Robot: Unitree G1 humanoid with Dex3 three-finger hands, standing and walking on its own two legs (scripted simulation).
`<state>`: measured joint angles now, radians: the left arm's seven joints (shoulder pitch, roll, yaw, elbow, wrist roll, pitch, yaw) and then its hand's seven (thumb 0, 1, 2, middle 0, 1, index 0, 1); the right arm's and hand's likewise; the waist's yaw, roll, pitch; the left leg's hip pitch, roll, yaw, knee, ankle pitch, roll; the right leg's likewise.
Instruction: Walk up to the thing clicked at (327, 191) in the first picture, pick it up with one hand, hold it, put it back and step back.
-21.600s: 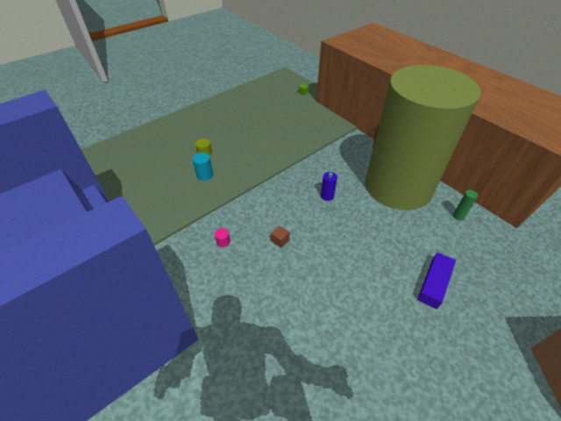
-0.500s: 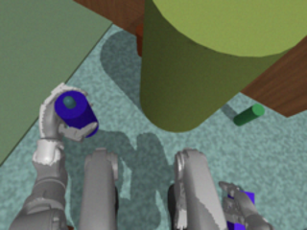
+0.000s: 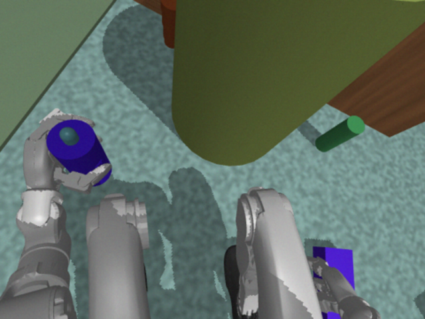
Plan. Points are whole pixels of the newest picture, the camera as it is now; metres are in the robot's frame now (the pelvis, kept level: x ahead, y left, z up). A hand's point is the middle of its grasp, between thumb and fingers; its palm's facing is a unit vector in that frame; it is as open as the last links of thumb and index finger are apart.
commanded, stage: crouch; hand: left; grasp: from the side
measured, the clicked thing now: (82, 153) +0.40 +0.22 -0.06
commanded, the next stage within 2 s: lower in 0.42 s
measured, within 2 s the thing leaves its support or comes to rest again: neither
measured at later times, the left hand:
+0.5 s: hand (88, 162) +0.40 +0.22 -0.11, palm faces +0.06 -1.00 -0.02, open 9.8 cm
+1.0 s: hand (96, 167) +0.41 +0.22 -0.18, palm faces +0.07 -1.00 +0.00, open 9.8 cm
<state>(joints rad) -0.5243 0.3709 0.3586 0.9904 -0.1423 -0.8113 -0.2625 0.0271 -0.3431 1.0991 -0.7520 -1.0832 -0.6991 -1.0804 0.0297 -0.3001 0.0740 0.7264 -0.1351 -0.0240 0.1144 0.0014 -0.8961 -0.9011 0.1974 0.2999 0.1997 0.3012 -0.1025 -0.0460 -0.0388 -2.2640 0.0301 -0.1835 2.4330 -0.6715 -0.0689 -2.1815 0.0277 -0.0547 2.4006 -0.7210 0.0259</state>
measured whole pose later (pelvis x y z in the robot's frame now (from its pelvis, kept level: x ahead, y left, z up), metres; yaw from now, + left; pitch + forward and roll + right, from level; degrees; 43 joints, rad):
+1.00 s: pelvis -0.01 +0.01 -0.04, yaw -7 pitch +17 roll -12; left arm -0.51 0.60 0.41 1.21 -0.16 -1.02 -0.19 0.03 -0.34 1.10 -0.76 -1.07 -0.70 -1.07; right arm -0.14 -0.35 0.34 0.65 -0.27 -0.01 0.16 0.00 -0.91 -0.90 0.20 0.30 0.20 0.30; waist -0.20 -0.19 0.19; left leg -2.25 0.01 -0.35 2.63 -0.71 -0.08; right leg -2.12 0.08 -0.17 2.48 -0.70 0.06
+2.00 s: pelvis -0.02 +0.03 -0.04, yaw -10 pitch +11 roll -18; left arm -0.49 0.73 0.40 1.35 -0.13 -1.17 -0.04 0.03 -0.34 1.10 -0.75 -1.08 -0.70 -1.07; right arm -0.22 -0.37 0.48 0.58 -0.36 -0.03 0.18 0.00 -0.89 -0.89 0.20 0.30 0.20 0.30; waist -0.21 -0.28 0.30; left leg -2.21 0.01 -0.44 2.69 -0.71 -0.05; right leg -2.04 0.12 -0.23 2.45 -0.67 0.07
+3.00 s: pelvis -0.02 +0.04 -0.04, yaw -11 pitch +9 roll -20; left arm -0.49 0.75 0.44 1.26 -0.10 -1.17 0.00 -0.01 -0.37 0.28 -0.29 -0.20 -0.27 -0.22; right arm -0.20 -0.36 0.50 0.55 -0.37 0.00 0.18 -0.01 -0.88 -0.89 0.20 0.30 0.20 0.30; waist -0.19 -0.29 0.32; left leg -2.19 0.02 -0.45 2.69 -0.72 -0.03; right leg -2.00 0.12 -0.25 2.43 -0.66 0.06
